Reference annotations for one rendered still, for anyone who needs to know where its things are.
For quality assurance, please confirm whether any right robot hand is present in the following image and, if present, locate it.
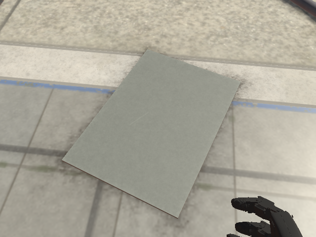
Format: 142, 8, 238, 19
226, 196, 303, 237

